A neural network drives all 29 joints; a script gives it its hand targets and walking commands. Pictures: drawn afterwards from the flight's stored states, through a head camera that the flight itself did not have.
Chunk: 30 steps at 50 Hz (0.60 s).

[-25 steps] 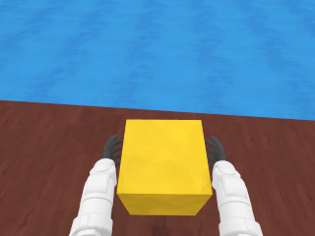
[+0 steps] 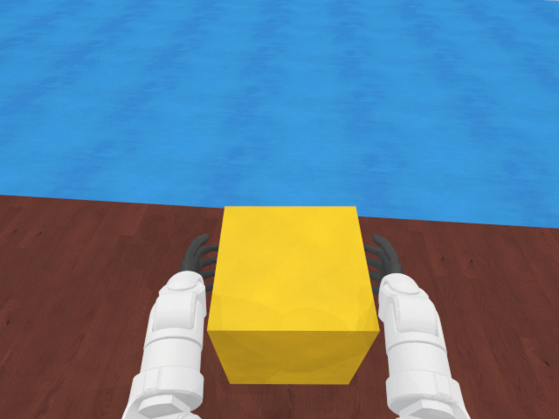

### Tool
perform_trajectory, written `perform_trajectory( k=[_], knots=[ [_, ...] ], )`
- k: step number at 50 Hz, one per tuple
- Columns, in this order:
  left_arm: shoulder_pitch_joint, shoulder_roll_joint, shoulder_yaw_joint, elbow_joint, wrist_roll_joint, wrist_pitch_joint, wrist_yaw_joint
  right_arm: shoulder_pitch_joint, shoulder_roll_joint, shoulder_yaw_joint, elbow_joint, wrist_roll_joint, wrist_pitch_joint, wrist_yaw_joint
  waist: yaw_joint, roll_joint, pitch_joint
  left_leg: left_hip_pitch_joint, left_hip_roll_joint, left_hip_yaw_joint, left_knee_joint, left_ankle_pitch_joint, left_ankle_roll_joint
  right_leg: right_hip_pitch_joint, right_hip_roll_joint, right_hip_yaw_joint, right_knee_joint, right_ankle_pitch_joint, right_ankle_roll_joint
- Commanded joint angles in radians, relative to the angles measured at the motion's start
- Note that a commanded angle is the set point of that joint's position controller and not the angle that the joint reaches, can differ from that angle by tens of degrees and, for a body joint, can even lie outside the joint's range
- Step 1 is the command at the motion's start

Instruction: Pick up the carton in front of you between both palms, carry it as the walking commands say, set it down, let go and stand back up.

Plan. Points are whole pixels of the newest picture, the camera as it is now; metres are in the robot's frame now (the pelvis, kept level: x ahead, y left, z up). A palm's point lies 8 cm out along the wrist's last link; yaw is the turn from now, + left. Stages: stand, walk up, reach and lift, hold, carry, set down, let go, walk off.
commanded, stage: reach and lift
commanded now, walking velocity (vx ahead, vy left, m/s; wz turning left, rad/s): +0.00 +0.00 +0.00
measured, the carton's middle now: (289, 299) +0.31 +0.00 -0.04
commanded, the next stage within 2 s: hold in 0.64 s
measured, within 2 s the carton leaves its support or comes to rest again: neither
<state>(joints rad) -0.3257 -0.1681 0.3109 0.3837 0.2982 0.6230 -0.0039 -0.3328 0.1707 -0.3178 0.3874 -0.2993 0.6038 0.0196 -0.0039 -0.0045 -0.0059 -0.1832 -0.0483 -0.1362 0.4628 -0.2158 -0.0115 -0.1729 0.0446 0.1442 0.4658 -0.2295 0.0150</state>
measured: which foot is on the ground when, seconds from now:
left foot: down 0.00-1.00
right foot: down 0.00-1.00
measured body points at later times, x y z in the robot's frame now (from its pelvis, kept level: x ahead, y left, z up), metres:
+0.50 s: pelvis +0.02 +0.00 +0.01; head -0.02 +0.00 +0.45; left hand +0.32 +0.15 +0.03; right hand +0.32 -0.15 +0.03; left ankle +0.03 +0.13 -0.74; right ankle +0.02 -0.13 -0.74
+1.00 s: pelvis +0.01 +0.00 +0.01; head -0.04 +0.00 +0.45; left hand +0.31 +0.15 +0.05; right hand +0.31 -0.15 +0.05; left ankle +0.03 +0.13 -0.74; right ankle +0.02 -0.13 -0.74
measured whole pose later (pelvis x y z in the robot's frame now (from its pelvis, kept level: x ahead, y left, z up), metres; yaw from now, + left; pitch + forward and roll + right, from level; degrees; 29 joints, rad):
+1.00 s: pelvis +0.01 +0.00 +0.01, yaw +0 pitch -7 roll +0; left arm -0.28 -0.16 0.24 0.25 0.28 0.77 0.00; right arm -0.29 0.16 -0.24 0.25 -0.28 0.76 0.02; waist 0.00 0.00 0.01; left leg -0.04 -0.04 -0.13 0.36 -0.19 -0.01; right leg -0.03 0.04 0.14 0.36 -0.20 0.01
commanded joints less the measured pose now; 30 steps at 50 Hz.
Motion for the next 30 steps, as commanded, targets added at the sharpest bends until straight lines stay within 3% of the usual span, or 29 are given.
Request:
perform_trajectory(
  k=[1, 17, 30],
  knots=[
    [-0.528, -0.942, -0.556, 0.013, -0.228, -0.022, -0.239, -0.482, 0.935, 0.539, 0.05, 0.209, -0.003, 0.233, -0.001, 0.009, -0.223, 0.083, -0.04, 0.073, -0.093, 0.047, 0.0, 0.035, 0.045, -0.079, -0.094, 0.054, -0.008],
    [-0.408, -0.92, -0.596, -0.09, -0.259, 0.014, -0.23, -0.368, 0.915, 0.581, -0.054, 0.239, 0.033, 0.225, 0.002, 0.005, -0.238, 0.159, -0.049, 0.066, -0.119, 0.226, -0.008, 0.111, 0.054, -0.07, -0.124, 0.229, 0.002],
    [-0.386, -0.897, -0.612, -0.144, -0.27, 0.044, -0.231, -0.342, 0.908, 0.602, -0.111, 0.255, 0.065, 0.219, 0.004, 0.0, -0.212, 0.175, -0.053, 0.066, -0.135, 0.232, -0.007, 0.135, 0.052, -0.066, -0.141, 0.248, 0.007]
  ],
)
